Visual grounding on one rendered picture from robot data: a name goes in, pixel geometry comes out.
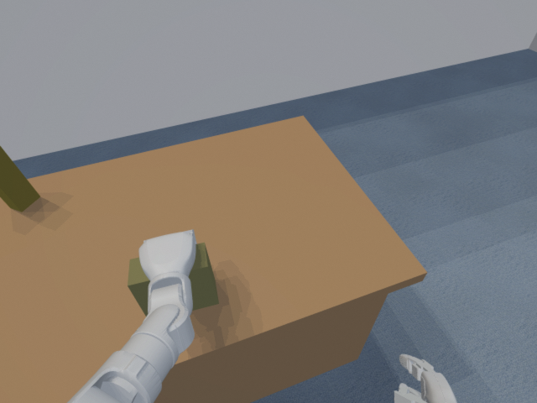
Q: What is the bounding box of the table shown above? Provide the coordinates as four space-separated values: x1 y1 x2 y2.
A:
0 116 427 403

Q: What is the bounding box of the robot right hand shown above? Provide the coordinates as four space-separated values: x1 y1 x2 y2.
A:
394 354 457 403

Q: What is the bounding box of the sponge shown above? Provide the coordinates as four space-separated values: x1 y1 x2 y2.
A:
128 243 219 316

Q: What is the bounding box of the left robot forearm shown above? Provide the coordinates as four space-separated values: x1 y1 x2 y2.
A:
67 272 195 403

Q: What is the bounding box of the robot left hand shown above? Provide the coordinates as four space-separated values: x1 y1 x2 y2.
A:
139 229 197 281

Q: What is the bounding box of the left robot upper arm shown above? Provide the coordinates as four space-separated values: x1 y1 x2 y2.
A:
76 386 122 403

